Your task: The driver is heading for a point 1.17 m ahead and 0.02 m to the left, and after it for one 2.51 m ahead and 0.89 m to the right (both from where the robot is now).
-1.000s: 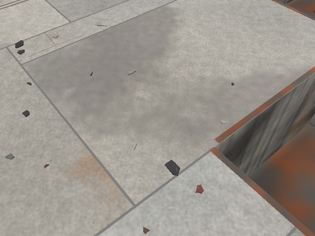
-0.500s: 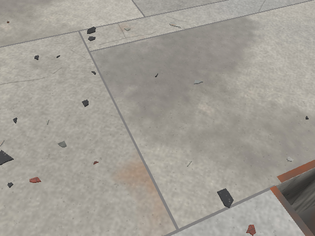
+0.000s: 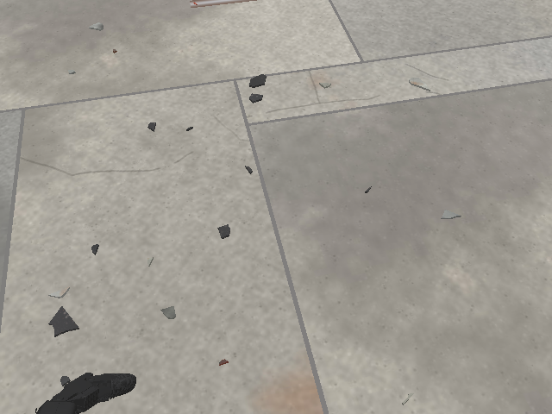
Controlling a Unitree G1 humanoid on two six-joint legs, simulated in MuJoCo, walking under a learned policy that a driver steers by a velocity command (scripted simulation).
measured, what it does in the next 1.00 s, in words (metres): walks ahead: left foot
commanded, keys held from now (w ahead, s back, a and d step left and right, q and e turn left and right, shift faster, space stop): w+q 0.28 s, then w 0.16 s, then w+e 0.56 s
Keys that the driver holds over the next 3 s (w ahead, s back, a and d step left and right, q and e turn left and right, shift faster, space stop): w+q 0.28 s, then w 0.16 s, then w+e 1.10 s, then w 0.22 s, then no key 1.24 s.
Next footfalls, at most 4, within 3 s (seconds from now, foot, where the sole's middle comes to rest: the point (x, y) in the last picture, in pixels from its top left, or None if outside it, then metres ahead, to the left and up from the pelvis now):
0.48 left None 0.38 0.21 -0.76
1.06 right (260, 312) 0.72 0.02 -0.76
1.52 left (203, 222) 1.02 0.18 -0.76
1.98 right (308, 187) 1.13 -0.14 -0.76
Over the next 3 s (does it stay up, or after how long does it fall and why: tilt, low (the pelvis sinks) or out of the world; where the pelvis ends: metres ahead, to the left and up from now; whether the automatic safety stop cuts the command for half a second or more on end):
stays up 1.13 -0.01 0.01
